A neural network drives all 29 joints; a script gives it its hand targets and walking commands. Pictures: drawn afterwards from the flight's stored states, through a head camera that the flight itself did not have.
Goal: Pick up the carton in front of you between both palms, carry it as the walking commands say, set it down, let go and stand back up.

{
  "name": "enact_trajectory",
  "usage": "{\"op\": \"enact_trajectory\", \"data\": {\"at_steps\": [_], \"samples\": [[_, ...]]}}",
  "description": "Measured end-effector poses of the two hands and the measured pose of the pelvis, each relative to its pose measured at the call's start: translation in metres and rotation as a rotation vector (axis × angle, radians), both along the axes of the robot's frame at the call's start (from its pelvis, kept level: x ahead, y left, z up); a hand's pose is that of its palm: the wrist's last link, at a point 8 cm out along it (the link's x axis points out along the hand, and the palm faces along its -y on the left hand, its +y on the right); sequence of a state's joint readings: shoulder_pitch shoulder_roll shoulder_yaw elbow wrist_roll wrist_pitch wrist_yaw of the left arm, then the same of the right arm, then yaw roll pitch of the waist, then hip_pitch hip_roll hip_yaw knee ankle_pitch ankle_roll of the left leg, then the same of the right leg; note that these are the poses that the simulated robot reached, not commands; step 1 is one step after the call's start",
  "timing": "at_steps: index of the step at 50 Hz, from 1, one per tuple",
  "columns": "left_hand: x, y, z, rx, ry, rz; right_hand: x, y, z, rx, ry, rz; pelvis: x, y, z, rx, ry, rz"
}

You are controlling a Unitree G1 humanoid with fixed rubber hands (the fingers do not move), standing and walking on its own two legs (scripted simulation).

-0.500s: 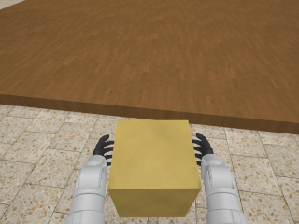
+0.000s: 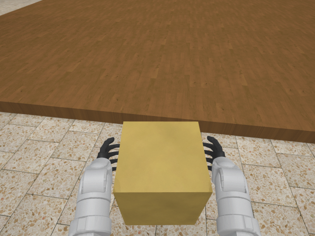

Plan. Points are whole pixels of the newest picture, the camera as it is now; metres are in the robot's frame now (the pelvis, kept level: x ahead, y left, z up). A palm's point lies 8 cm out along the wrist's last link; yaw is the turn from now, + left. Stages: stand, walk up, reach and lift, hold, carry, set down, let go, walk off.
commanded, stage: hold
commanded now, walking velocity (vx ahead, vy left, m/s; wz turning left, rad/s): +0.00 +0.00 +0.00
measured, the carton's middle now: (160, 175) +0.30 +0.00 -0.02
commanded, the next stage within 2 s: carry in 0.54 s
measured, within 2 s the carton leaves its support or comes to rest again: neither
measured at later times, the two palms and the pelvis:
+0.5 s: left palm (104, 163) +0.29 +0.15 +0.05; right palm (217, 161) +0.30 -0.15 +0.05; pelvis +0.01 +0.00 +0.00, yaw +0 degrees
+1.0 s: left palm (112, 128) +0.39 +0.14 +0.08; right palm (215, 129) +0.39 -0.16 +0.08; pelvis +0.14 -0.01 -0.01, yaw -2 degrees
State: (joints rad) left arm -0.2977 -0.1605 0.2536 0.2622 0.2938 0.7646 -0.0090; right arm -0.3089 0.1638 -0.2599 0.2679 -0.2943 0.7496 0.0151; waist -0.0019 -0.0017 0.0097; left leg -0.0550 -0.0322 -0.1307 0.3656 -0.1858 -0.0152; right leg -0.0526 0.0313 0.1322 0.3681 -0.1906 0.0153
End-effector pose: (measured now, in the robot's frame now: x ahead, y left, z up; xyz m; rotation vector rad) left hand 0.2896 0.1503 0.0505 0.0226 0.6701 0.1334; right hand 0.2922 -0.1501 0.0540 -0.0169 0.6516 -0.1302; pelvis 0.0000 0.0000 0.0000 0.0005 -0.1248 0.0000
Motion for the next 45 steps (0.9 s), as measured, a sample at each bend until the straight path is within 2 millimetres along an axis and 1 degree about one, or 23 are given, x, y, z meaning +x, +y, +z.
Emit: {"op": "enact_trajectory", "data": {"at_steps": [26, 31, 35, 37, 41, 45], "samples": [[0.004, 0.0, -0.001, 0.013, 0.005, -0.008, 0.004, 0.0, -0.001, -0.013, 0.005, 0.008, 0.009, 0.0, 0.002, 0.0, 0.005, -0.001], [0.009, 0.0, 0.001, 0.013, -0.013, -0.005, 0.009, 0.0, 0.0, -0.006, -0.013, 0.005, 0.014, 0.0, -0.002, 0.001, 0.078, -0.007], [0.022, -0.003, 0.008, -0.001, -0.054, 0.005, 0.021, -0.003, 0.007, 0.009, -0.054, -0.007, 0.024, -0.002, -0.008, 0.004, 0.129, -0.015], [0.03, -0.007, 0.014, -0.01, -0.08, 0.009, 0.029, -0.007, 0.012, 0.021, -0.079, -0.014, 0.034, -0.006, -0.012, 0.003, 0.146, -0.017], [0.052, -0.016, 0.028, -0.016, -0.113, 0.013, 0.048, -0.016, 0.022, 0.041, -0.112, -0.032, 0.061, -0.012, -0.016, -0.008, 0.181, 0.008], [0.072, -0.01, 0.031, -0.04, -0.097, 0.038, 0.073, -0.009, 0.03, 0.048, -0.096, -0.031, 0.094, -0.01, -0.015, 0.014, 0.206, 0.02]]}}
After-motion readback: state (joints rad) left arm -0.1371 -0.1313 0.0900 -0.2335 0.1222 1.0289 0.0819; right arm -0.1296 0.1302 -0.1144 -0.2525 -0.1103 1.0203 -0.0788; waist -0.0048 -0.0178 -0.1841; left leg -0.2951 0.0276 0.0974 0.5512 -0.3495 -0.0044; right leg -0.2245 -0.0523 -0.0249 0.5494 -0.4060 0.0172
